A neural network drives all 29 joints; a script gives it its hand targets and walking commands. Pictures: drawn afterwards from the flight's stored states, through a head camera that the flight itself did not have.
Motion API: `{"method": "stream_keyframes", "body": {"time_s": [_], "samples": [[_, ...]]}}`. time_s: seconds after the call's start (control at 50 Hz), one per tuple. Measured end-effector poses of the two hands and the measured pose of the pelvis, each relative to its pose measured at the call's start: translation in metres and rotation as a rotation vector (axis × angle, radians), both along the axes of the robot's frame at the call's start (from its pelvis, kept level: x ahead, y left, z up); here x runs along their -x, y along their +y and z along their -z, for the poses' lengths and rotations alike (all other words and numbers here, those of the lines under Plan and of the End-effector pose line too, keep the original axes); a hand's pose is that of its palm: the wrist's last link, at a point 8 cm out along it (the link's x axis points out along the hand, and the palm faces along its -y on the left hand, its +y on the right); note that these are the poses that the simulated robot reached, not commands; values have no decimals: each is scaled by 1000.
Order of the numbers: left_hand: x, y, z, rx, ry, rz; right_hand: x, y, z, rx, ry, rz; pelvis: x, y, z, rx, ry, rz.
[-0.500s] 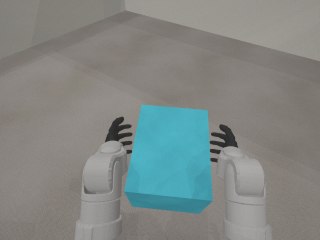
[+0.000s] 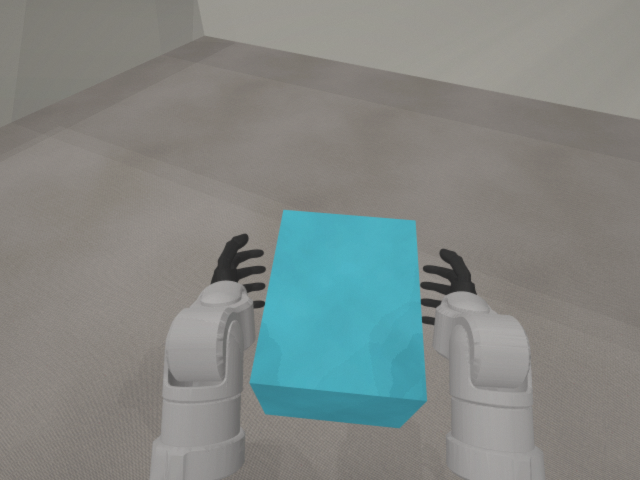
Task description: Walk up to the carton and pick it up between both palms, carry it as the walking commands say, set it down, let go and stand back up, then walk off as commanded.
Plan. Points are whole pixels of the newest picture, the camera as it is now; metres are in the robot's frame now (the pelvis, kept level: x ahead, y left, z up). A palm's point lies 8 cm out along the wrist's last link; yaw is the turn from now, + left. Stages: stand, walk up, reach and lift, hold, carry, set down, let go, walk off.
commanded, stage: carry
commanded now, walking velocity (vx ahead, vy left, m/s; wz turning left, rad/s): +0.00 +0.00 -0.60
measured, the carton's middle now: (340, 317) +0.34 -0.01 +0.02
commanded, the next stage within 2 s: none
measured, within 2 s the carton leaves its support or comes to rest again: neither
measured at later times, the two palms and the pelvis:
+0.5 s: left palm (311, 298) +0.32 +0.03 +0.10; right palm (537, 373) +0.24 -0.22 +0.08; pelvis -0.01 +0.00 -0.01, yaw -16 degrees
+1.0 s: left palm (311, 301) +0.31 +0.03 +0.11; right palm (557, 424) +0.17 -0.20 +0.11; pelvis -0.02 +0.06 +0.01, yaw -29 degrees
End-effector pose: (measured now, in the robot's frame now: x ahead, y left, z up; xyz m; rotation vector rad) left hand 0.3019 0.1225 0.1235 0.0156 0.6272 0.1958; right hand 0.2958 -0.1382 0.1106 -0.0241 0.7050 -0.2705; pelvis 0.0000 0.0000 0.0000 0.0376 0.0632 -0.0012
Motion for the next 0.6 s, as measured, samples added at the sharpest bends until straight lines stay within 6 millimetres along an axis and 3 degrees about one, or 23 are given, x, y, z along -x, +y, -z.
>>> {"method": "stream_keyframes", "body": {"time_s": [0.14, 0.24, 0.36, 0.46, 0.52, 0.6], "samples": [[-1, 14, 7, 23, -9, 51, 13, 15, 2, 22, -6, 54, 5, 28, 7, 26, -3, 55], [-6, 11, 6, 44, 12, 77, 16, 12, -5, 43, 16, 84, 4, 31, -1, 60, 1, 97], [-17, -31, 10, 42, 22, 172, 31, -25, 0, 39, 29, 181, 5, 21, -1, 63, 26, 193], [-19, -79, 22, 1, 28, 246, 47, -69, 25, -7, 36, 255, 9, 1, 12, 40, 39, 258], [-14, -97, 26, -23, 61, 285, 64, -83, 35, -22, 71, 279, 16, -3, 6, 11, 35, 298], [-9, -112, 20, -28, 48, 326, 79, -93, 30, -26, 56, 314, 23, -3, 1, -12, 32, 333]]}}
